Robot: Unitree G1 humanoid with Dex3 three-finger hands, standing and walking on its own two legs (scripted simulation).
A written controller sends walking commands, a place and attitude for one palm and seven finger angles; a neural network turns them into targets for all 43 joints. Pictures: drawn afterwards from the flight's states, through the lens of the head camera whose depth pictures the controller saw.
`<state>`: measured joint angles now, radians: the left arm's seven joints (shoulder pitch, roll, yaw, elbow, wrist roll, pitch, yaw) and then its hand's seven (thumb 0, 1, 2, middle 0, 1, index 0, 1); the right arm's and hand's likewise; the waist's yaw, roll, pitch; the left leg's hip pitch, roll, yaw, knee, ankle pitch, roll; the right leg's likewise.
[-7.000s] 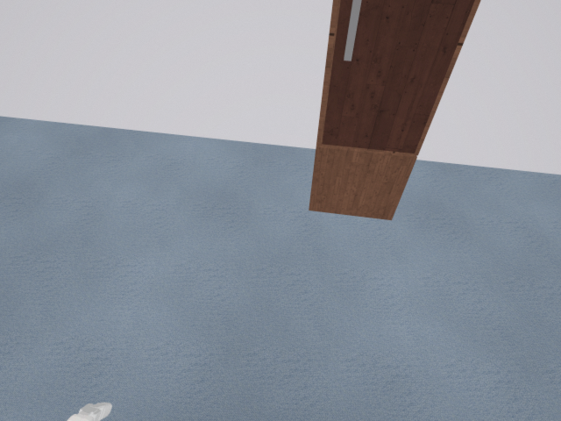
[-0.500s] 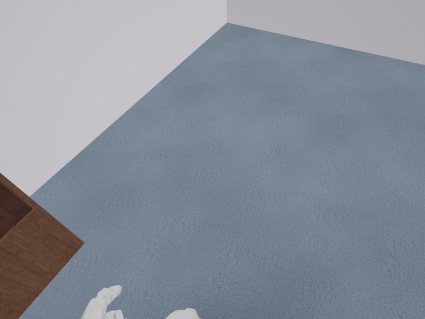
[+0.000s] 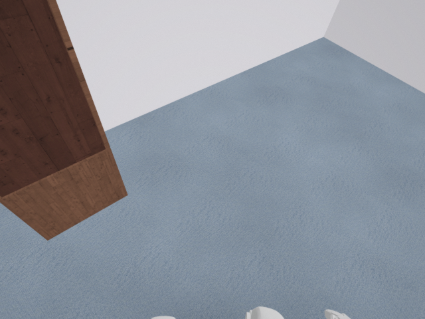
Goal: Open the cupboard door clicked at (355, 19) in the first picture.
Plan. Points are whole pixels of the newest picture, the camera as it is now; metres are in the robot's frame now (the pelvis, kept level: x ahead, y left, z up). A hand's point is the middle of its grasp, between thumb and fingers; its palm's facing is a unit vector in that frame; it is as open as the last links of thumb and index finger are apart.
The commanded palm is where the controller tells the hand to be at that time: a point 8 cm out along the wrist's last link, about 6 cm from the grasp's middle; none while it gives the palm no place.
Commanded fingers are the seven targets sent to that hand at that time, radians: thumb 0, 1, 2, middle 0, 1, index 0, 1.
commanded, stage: turn to face it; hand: left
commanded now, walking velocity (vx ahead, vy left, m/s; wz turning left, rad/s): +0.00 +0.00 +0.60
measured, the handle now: out of the picture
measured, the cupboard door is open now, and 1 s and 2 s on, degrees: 0 0 0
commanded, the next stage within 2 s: take the last steps up to it in 1.24 s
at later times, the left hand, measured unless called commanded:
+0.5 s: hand out of the picture +0.03 +0.17 -0.13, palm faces +0.32 -0.90 -0.29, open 7.4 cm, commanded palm none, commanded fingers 0.00 0.90 0.90 -0.20 -0.30 -0.20 -0.30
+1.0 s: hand out of the picture -0.13 +0.22 -0.16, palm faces +0.61 -0.75 -0.25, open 7.4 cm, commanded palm none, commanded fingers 0.00 0.90 0.90 -0.20 -0.30 -0.20 -0.30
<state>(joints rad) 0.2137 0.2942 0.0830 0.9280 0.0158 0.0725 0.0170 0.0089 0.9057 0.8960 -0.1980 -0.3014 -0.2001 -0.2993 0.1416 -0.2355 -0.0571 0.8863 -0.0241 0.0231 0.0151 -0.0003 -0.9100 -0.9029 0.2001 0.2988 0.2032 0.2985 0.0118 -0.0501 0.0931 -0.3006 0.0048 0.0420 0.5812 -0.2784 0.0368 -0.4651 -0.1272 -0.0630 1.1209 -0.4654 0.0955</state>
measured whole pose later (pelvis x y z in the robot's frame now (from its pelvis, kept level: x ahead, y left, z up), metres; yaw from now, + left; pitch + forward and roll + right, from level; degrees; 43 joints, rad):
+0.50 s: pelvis -0.01 -0.05 +0.01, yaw +20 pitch -1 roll +1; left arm 0.20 0.18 0.03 0.85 0.02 0.02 0.03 0.01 0.90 0.90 -0.20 -0.30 -0.20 -0.30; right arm 0.23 -0.27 -0.10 0.93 -0.03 0.09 0.04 0.00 -0.91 -0.90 0.20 0.30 0.20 0.30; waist -0.04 0.05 0.06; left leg -0.52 -0.02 -0.03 1.15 -0.38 -0.06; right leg -0.20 -0.08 -0.12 0.52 -0.29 0.00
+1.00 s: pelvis -0.05 +0.00 +0.01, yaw +35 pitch -1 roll -2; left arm 0.21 0.28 0.07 0.93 0.02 0.06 0.01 0.01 0.91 0.90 -0.20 -0.30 -0.20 -0.30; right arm 0.16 -0.21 -0.04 0.91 -0.02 0.02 0.01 0.00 -0.91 -0.90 0.20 0.30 0.20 0.30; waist 0.02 -0.04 0.07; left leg -0.23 -0.02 0.01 0.46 -0.22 0.06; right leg -0.48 -0.11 -0.03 1.10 -0.37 0.10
